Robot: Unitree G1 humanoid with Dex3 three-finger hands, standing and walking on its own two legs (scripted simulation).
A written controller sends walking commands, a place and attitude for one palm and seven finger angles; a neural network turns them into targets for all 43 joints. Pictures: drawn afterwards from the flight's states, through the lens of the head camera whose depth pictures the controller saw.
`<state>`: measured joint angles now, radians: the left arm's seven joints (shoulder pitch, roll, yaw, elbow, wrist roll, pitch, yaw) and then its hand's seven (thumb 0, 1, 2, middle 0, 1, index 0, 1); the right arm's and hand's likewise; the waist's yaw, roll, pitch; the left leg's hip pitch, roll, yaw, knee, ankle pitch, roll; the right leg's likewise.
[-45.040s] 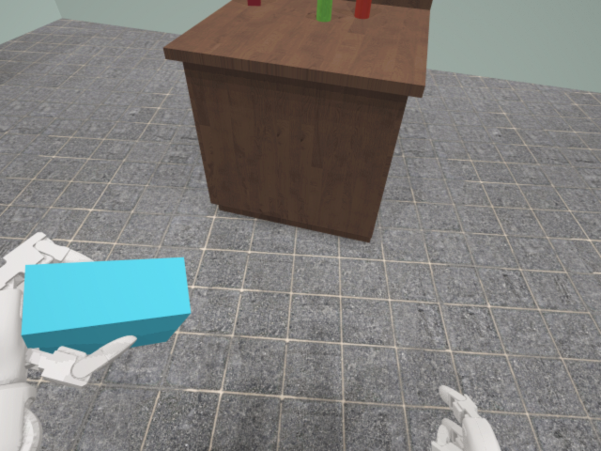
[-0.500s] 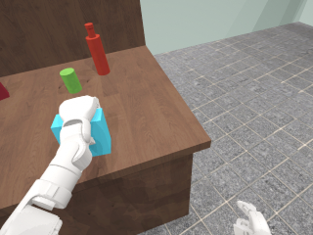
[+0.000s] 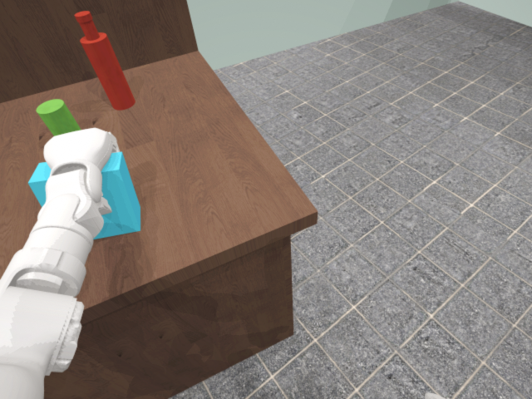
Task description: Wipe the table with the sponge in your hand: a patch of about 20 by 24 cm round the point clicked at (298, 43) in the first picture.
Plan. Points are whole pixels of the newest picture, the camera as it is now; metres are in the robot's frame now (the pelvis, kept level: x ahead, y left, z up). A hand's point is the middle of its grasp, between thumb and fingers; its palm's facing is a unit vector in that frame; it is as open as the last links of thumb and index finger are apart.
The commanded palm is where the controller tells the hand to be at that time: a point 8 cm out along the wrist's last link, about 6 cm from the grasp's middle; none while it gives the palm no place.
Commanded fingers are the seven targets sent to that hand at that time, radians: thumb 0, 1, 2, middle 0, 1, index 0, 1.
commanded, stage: wipe forward along the third lane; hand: left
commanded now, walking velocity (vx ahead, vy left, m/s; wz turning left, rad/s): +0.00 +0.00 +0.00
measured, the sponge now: (97, 208) +0.40 +0.31 +0.07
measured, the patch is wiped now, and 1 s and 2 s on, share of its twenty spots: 0.75 1.00 1.00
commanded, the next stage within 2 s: wipe back along the third lane in 0.76 s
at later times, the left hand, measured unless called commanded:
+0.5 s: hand (91, 159) +0.47 +0.32 +0.13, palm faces -0.10 +0.01 -0.99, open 9.9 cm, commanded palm +0.46 +0.34 +0.15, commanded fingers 0.00 0.10 1.30 -1.20 -1.60 -1.20 -1.60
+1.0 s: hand (88, 146) +0.51 +0.34 +0.12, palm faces -0.10 +0.03 -0.99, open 9.9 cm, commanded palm +0.48 +0.34 +0.15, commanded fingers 0.00 0.10 1.30 -1.20 -1.60 -1.20 -1.60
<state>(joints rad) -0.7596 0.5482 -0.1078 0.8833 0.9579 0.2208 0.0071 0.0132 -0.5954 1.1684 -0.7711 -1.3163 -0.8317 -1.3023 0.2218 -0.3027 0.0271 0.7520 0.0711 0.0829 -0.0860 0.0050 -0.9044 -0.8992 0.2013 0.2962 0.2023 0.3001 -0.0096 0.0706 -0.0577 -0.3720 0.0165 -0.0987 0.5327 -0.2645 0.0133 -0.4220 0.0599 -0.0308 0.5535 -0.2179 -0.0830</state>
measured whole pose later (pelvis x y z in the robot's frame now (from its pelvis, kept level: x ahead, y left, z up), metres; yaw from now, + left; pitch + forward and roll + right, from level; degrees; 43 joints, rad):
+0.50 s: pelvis +0.01 +0.01 +0.00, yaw -1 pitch +10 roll +0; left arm -0.87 0.66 -0.02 1.07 0.99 0.12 0.03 0.02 -0.61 1.17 -0.78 -1.31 -0.83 -1.32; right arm 0.27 -0.31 0.02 0.75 0.07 0.09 -0.07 0.00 -0.90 -0.90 0.20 0.30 0.20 0.30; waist -0.06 0.07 -0.09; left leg -0.47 0.02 -0.10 0.57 -0.29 0.01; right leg -0.50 0.08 -0.02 0.55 -0.22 -0.08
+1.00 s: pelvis +0.03 +0.05 +0.00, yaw -3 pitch +12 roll -1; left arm -0.93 0.64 -0.06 1.11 1.02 0.15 0.05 0.02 -0.61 1.17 -0.78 -1.32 -0.83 -1.34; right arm 0.32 -0.29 0.01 0.75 0.06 0.11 -0.06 0.00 -0.90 -0.90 0.20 0.30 0.20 0.30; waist -0.07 0.06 -0.11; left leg -0.47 -0.01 -0.06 0.55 -0.29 0.00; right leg -0.50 0.05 0.03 0.50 -0.21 -0.02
